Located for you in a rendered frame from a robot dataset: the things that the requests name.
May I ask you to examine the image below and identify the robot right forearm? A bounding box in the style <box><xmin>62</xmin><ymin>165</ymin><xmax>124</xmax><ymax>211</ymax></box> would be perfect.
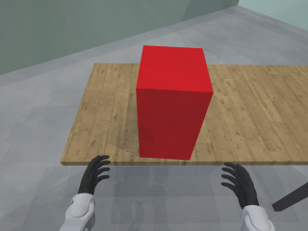
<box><xmin>240</xmin><ymin>205</ymin><xmax>276</xmax><ymax>231</ymax></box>

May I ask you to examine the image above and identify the carton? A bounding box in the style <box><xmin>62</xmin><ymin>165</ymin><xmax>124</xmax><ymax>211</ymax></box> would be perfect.
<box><xmin>136</xmin><ymin>45</ymin><xmax>214</xmax><ymax>161</ymax></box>

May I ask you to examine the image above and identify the table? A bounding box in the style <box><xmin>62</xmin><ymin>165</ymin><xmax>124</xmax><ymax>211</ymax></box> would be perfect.
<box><xmin>60</xmin><ymin>63</ymin><xmax>308</xmax><ymax>212</ymax></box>

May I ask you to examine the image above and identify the left robot hand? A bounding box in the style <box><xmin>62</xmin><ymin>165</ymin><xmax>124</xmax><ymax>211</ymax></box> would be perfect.
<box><xmin>78</xmin><ymin>155</ymin><xmax>110</xmax><ymax>195</ymax></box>

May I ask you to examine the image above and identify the robot left forearm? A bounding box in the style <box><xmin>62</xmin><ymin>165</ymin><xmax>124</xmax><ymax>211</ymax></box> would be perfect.
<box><xmin>59</xmin><ymin>192</ymin><xmax>95</xmax><ymax>231</ymax></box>

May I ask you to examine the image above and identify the right robot hand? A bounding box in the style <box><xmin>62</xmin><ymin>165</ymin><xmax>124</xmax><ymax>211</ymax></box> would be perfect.
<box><xmin>221</xmin><ymin>163</ymin><xmax>260</xmax><ymax>209</ymax></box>

